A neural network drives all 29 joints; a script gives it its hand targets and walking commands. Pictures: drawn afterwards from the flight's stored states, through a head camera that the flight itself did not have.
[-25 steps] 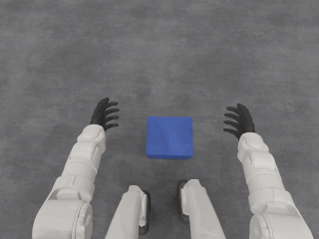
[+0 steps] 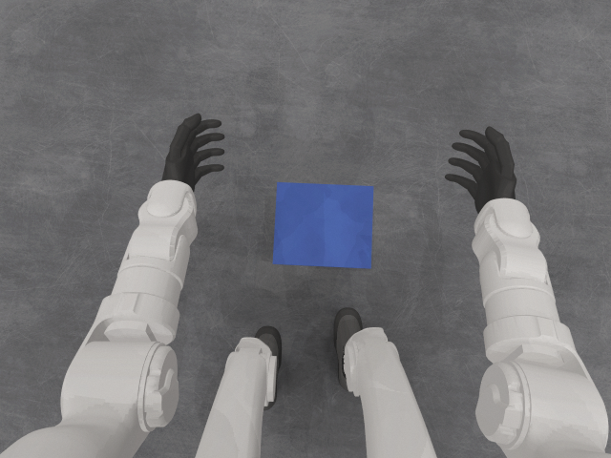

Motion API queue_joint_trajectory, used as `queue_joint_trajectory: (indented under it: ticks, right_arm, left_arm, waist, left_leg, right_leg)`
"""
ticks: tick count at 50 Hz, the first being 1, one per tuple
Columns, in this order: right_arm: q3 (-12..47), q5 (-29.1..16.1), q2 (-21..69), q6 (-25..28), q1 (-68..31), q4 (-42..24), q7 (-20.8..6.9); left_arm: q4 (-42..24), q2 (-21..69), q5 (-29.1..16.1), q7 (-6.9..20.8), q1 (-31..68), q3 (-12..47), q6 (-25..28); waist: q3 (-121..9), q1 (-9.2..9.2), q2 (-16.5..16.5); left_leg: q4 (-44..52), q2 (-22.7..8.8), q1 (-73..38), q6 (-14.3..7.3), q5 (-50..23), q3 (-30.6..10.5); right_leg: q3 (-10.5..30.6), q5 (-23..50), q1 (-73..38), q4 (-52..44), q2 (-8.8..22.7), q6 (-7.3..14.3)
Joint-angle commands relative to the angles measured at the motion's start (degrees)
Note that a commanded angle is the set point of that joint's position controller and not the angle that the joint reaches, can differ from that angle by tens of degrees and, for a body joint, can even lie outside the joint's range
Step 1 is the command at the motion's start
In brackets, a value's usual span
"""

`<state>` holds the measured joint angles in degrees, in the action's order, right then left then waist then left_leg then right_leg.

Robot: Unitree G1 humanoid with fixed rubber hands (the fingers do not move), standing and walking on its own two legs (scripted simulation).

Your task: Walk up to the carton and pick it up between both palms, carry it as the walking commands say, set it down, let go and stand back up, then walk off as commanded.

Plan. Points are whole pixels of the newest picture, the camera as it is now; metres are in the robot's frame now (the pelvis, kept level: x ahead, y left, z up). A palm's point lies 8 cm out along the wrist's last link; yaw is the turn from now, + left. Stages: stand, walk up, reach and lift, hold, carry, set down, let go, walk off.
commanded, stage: reach and lift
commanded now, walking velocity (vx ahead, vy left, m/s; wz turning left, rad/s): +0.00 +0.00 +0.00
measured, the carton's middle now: (322, 229) +0.43 -0.04 -0.54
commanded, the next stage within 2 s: none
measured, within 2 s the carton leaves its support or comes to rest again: neither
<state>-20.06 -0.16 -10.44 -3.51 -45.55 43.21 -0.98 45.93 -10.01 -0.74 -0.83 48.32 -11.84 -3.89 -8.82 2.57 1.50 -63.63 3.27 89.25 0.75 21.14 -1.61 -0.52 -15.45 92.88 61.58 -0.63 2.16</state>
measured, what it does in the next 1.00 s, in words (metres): lowers itself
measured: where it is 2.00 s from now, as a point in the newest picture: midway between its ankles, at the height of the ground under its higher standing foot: (307, 373)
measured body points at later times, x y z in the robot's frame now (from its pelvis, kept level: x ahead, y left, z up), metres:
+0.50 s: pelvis -0.05 +0.01 -0.14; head +0.30 -0.03 +0.13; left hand +0.47 +0.14 -0.30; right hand +0.44 -0.25 -0.31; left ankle +0.05 +0.12 -0.61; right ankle +0.08 -0.10 -0.61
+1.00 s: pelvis -0.08 +0.01 -0.26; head +0.29 -0.03 -0.01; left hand +0.47 +0.14 -0.44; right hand +0.43 -0.23 -0.46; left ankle +0.05 +0.12 -0.61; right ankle +0.08 -0.10 -0.61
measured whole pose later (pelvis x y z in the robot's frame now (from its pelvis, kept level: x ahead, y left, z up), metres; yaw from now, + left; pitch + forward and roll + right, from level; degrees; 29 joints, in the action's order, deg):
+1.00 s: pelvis -0.08 +0.01 -0.26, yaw -1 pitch +29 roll +3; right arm -5.9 -14.0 -21.6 -5.4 -77.1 58.6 7.5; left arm 59.0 -19.5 -13.6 -8.2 79.0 -3.5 -6.1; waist 29.8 2.6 1.3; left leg -123.0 3.5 118.6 1.3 33.3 1.5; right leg -0.3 -23.4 124.2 118.9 -1.7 2.0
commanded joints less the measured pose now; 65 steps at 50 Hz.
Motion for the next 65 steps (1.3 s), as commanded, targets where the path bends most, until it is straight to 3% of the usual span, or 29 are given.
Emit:
queue_joint_trajectory:
  ticks: [1,3,5,7,12,19,20,22,24,25,26,27,28,29,31,32,35,36,39,40,41,43,46,47,48,49,56,57,65]
  right_arm:
    - [-2.4,2.73,-7.28,3.33,-9.93,-3.04,-0.28]
    - [-3.61,1.66,-7.88,3.99,-13.97,-4.95,-0.1]
    - [-2.86,0.52,-6.23,4.07,-14.63,-0.77,-0.05]
    - [-2.66,0.07,-9.82,3.29,-19.92,-5.39,0.41]
    - [1.55,-4.24,-10.19,1.33,-23.49,-6.28,1.63]
    - [4.66,-7.14,-15.78,-1.35,-24.91,-8.1,4.22]
    - [4.65,-6.45,-15.81,-1.55,-27.28,-6.39,4.48]
    - [5.65,-8.73,-17.16,-1.97,-32.17,-20.62,5.23]
    - [4.02,-6.31,-17.01,-2.56,-27.16,0.47,5.7]
    - [5.98,-8.53,-15.94,-2.75,-31.08,-4.04,5.44]
    - [7.48,-10.05,-16.59,-3.0,-34.98,-16.87,5.96]
    - [8.82,-11.89,-16.25,-2.67,-33.08,-14.71,6.4]
    - [7.89,-10.18,-15.49,-2.38,-30.29,0.37,6.4]
    - [7.19,-9.18,-17.63,-2.58,-36.0,-3.07,6.41]
    - [10.53,-12.71,-17.93,-2.47,-40.35,-17.38,8.05]
    - [10.81,-11.77,-15.81,-2.14,-39.21,-8.6,8.5]
    - [12.49,-13.76,-19.05,-2.86,-44.41,-13.55,9.27]
    - [11.54,-12.7,-18.55,-3.2,-42.02,-2.45,9.33]
    - [11.77,-13.14,-17.12,-2.35,-42.86,-5.02,9.68]
    - [11.14,-12.53,-16.97,-1.86,-44.14,-3.89,9.62]
    - [12.12,-13.05,-14.95,-1.78,-44.39,3.93,9.17]
    - [12.74,-14.09,-18.08,-1.07,-48.13,-1.2,9.44]
    - [12.72,-13.66,-17.61,0.54,-46.69,7.86,8.58]
    - [11.04,-13.0,-20.37,1.59,-47.31,8.12,8.86]
    - [13.22,-14.3,-18.54,1.82,-47.75,9.47,8.34]
    - [13.48,-13.5,-19.43,2.31,-49.19,10.06,8.63]
    - [14.89,-17.1,-17.55,5.5,-47.15,15.22,6.26]
    - [12.23,-18.56,-18.0,6.63,-46.86,10.03,6.19]
    - [15.54,-20.55,-18.64,6.66,-41.93,16.21,4.95]
  left_arm:
    - [-7.71,-4.97,-0.02,-0.66,15.35,-3.08,2.8]
    - [-4.79,-3.4,0.5,-1.13,14.1,0.01,2.31]
    - [-4.08,-4.44,1.8,-2.44,15.13,-1.48,2.58]
    - [-5.5,-5.26,-0.53,-2.48,19.98,0.75,1.53]
    - [-8.89,-10.92,-1.43,-4.91,24.45,-1.51,0.95]
    - [-12.94,-11.68,-6.75,-6.6,28.56,3.88,-1.86]
    - [-10.35,-11.92,-6.45,-6.66,27.97,2.54,-2.27]
    - [-23.58,-15.45,-7.8,-7.24,32.58,3.48,-2.37]
    - [-5.89,-12.99,-7.28,-7.15,30.64,3.58,-2.89]
    - [-10.34,-11.66,-8.04,-6.59,33.23,5.43,-3.1]
    - [-22.36,-12.54,-10.54,-7.19,36.41,6.99,-3.08]
    - [-21.38,-13.99,-10.96,-7.83,35.27,6.54,-2.45]
    - [-1.28,-12.14,-9.7,-7.06,31.92,5.77,-2.27]
    - [-6.84,-13.26,-8.83,-7.41,36.36,4.43,-3.38]
    - [-15.36,-15.88,-12.0,-8.08,36.77,5.24,-3.21]
    - [-3.72,-16.59,-11.78,-7.97,33.97,4.61,-1.97]
    - [-13.33,-19.8,-10.28,-9.25,44.41,3.8,-2.76]
    - [-1.85,-18.02,-10.6,-8.79,42.24,4.74,-2.75]
    - [-5.32,-17.09,-11.87,-8.31,42.21,5.17,-1.96]
    - [-3.49,-18.59,-9.85,-8.4,43.77,3.57,-1.26]
    - [4.68,-17.96,-10.72,-7.57,43.93,4.56,-1.19]
    - [-5.92,-18.48,-12.11,-8.01,49.48,5.28,-0.8]
    - [3.26,-17.58,-11.28,-7.68,48.25,6.43,0.29]
    - [6.58,-17.3,-12.63,-7.55,47.48,7.92,0.29]
    - [6.38,-16.2,-13.79,-7.04,47.49,8.94,0.91]
    - [6.57,-16.08,-15.09,-6.72,49.56,9.66,1.08]
    - [12.49,-14.13,-14.09,-6.28,45.98,10.62,4.0]
    - [4.29,-16.5,-13.48,-6.83,48.22,10.74,5.55]
    - [9.44,-8.3,-17.21,-6.84,40.01,15.69,4.0]
  waist:
    - [-47.4,2.44,-1.78]
    - [-48.57,3.21,-0.13]
    - [-44.83,-1.09,3.23]
    - [-52.86,3.35,0.69]
    - [-56.24,-0.32,-3.35]
    - [-70.38,3.77,-1.09]
    - [-63.65,1.2,-0.96]
    - [-84.82,2.35,-1.94]
    - [-63.61,3.42,-1.15]
    - [-64.42,0.93,1.71]
    - [-85.05,3.03,-0.51]
    - [-84.78,1.85,-0.85]
    - [-63.37,3.4,-1.44]
    - [-65.73,0.77,-0.44]
    - [-85.37,1.54,-4.67]
    - [-76.3,0.23,-7.76]
    - [-86.64,-2.16,-3.29]
    - [-71.38,-0.67,-3.04]
    - [-67.14,0.5,-4.95]
    - [-64.41,-2.38,-2.74]
    - [-52.59,-0.84,-5.14]
    - [-64.49,-1.08,-2.31]
    - [-53.87,-1.35,0.08]
    - [-51.15,2.68,-1.45]
    - [-49.04,0.36,-1.27]
    - [-51.22,3.38,-3.23]
    - [-42.01,-0.07,0.71]
    - [-48.84,1.63,2.18]
    - [-48.94,3.86,4.7]
  left_leg:
    - [-2.62,1.77,-8.88,2.14,-15.2,1.62]
    - [-4.56,0.5,-9.82,1.66,-13.8,0.29]
    - [-7.16,1.27,-6.82,2.32,-14.41,1.22]
    - [-11.33,1.23,-5.82,1.93,-9.89,0.74]
    - [-17.01,1.55,-0.01,0.96,-1.09,2.5]
    - [-25.35,1.53,-4.95,1.28,-1.31,3.85]
    - [-26.67,1.99,-0.61,1.19,1.3,4.85]
    - [-28.1,2.15,-10.34,0.81,-8.39,3.65]
    - [-30.0,1.24,3.24,0.39,3.02,3.21]
    - [-29.54,1.12,0.09,0.42,3.78,4.14]
    - [-32.17,2.06,-10.65,0.61,-6.4,3.58]
    - [-34.12,2.31,-7.68,0.97,-7.64,3.73]
    - [-35.53,0.84,4.98,-0.03,4.8,3.36]
    - [-34.46,0.83,0.87,-0.1,5.85,3.79]
    - [-38.26,2.1,-2.39,0.12,-4.54,4.23]
    - [-39.52,2.06,6.02,-0.71,0.51,3.85]
    - [-41.93,1.28,-3.77,-0.01,-2.43,4.74]
    - [-42.49,0.43,2.87,-0.49,2.89,4.08]
    - [-43.42,0.38,7.0,-0.86,5.09,4.81]
    - [-44.61,0.19,8.06,-0.27,4.84,5.56]
    - [-45.65,-0.48,14.41,-1.13,11.4,5.52]
    - [-46.22,-0.64,6.09,-0.65,8.48,4.74]
    - [-47.9,-0.75,6.84,0.13,7.05,4.22]
    - [-48.2,-1.48,7.15,-0.48,8.62,2.73]
    - [-49.85,-0.76,10.19,0.03,8.32,4.06]
    - [-50.8,-1.1,10.03,-0.19,6.55,3.44]
    - [-53.31,-1.41,10.08,0.43,2.08,1.85]
    - [-54.1,-1.49,7.67,0.18,-2.0,1.43]
    - [-55.23,-1.46,5.82,1.51,-3.79,1.54]
  right_leg:
    - [1.48,23.6,-37.23,5.2,-0.89,-2.3]
    - [1.01,21.58,-33.15,7.86,-0.92,-2.68]
    - [1.37,19.44,-25.8,10.95,-1.43,-2.33]
    - [0.36,17.94,-29.22,14.44,-1.59,-3.44]
    - [2.27,8.21,-29.86,19.12,-1.3,-3.73]
    - [-1.15,7.98,-26.14,27.67,-1.7,-3.34]
    - [-0.36,4.19,-22.76,27.63,-1.69,-3.4]
    - [-0.46,17.64,-34.15,31.25,-2.47,-3.32]
    - [-0.46,4.92,-21.2,34.05,-1.37,-3.09]
    - [-0.34,2.58,-21.07,32.71,-1.4,-2.71]
    - [-0.32,14.54,-33.64,34.32,-2.6,-2.77]
    - [0.51,17.68,-34.75,37.48,-2.55,-2.12]
    - [1.44,4.21,-23.69,37.35,-0.96,-2.65]
    - [-0.16,0.29,-21.73,37.33,-1.19,-2.88]
    - [1.7,18.29,-41.54,40.86,-1.76,-2.9]
    - [1.49,14.46,-37.26,42.71,-1.6,-3.25]
    - [1.98,14.46,-40.29,44.67,-1.19,-2.89]
    - [1.91,9.19,-33.36,45.96,-0.87,-2.59]
    - [2.35,9.13,-34.21,46.16,-1.01,-2.89]
    - [2.74,7.65,-30.2,46.53,-0.95,-3.01]
    - [3.22,0.23,-24.55,45.9,-0.28,-3.05]
    - [2.49,-0.41,-27.41,47.75,-0.41,-2.83]
    - [1.57,-0.01,-16.56,50.12,-0.33,-2.31]
    - [-0.07,-1.42,-13.18,50.57,0.14,-2.82]
    - [1.49,-2.39,-13.59,50.51,0.03,-2.61]
    - [1.18,-0.06,-16.52,51.13,0.15,-2.94]
    - [1.61,2.07,-3.81,54.54,0.38,-2.46]
    - [1.8,6.81,-4.92,55.84,0.17,-1.97]
    - [1.35,8.66,-4.34,56.95,1.05,-1.32]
